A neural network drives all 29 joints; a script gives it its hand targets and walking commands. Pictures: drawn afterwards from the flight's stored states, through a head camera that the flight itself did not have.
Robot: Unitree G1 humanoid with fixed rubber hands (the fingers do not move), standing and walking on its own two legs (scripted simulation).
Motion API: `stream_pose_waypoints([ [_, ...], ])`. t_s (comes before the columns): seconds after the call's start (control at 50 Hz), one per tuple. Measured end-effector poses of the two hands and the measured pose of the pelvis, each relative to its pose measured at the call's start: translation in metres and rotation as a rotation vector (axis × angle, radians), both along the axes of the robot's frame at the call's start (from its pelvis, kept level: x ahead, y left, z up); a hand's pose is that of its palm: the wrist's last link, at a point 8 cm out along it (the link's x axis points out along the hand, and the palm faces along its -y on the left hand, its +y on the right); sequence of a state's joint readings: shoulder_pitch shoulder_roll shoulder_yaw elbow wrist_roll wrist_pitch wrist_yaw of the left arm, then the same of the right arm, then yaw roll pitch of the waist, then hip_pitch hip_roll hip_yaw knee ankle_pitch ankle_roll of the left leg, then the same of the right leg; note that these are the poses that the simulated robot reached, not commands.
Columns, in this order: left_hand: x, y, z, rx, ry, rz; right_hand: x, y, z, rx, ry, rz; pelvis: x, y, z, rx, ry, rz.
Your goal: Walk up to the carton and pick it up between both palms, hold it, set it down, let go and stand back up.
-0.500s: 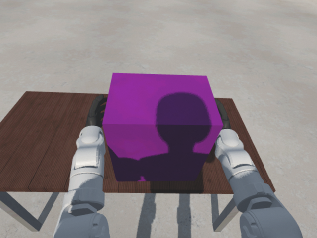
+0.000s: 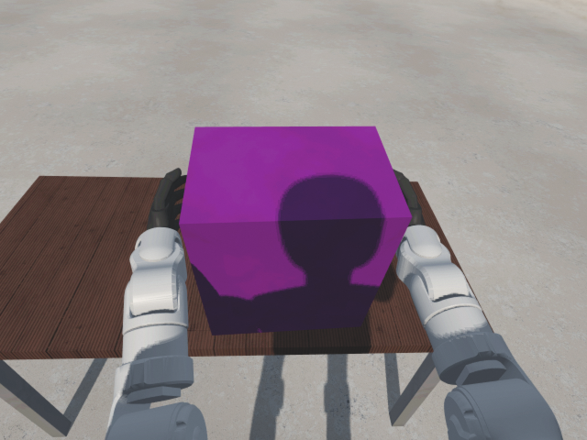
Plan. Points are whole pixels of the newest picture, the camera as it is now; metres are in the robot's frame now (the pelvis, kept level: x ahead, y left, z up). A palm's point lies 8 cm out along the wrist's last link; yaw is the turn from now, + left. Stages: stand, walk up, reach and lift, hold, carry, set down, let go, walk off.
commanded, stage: reach and lift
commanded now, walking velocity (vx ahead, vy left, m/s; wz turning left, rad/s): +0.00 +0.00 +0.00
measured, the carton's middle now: (287, 238) +0.38 +0.00 +0.10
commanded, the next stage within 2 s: hold in 0.92 s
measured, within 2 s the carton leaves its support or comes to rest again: neither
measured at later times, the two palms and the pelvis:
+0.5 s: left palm (165, 217) +0.37 +0.17 +0.16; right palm (409, 214) +0.37 -0.16 +0.16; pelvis +0.00 +0.00 +0.00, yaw +0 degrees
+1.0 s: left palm (159, 212) +0.37 +0.17 +0.17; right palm (410, 205) +0.37 -0.16 +0.17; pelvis +0.01 +0.00 +0.00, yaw +0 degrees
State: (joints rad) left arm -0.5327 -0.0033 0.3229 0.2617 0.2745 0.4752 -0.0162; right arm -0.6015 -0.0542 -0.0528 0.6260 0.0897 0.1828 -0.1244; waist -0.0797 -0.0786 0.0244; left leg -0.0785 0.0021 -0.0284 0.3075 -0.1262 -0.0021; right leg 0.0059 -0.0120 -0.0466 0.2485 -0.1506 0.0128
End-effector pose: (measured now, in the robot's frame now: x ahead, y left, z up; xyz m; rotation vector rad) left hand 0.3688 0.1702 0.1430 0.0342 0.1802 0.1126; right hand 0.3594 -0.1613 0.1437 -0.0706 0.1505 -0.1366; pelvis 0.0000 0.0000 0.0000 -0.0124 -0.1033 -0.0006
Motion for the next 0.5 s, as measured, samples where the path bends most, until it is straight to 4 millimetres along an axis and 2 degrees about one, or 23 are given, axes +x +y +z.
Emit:
stream_pose_waypoints([
  [0.16, 0.0, 0.004, 0.007, 0.0, 0.005, 0.01, 0.003, 0.004, 0.006, 0.022, 0.002, 0.005, 0.001, 0.001, 0.0, 0.0, 0.006, 0.002],
  [0.26, 0.003, 0.001, 0.006, 0.005, 0.032, 0.008, 0.005, 0.001, 0.001, 0.033, 0.029, 0.003, 0.0, 0.002, 0.0, 0.0, 0.004, -0.001],
  [0.5, 0.005, -0.002, 0.014, 0.002, 0.007, 0.004, 0.007, -0.002, 0.013, 0.029, 0.0, 0.0, 0.005, 0.0, 0.0, -0.001, 0.007, 0.0],
])
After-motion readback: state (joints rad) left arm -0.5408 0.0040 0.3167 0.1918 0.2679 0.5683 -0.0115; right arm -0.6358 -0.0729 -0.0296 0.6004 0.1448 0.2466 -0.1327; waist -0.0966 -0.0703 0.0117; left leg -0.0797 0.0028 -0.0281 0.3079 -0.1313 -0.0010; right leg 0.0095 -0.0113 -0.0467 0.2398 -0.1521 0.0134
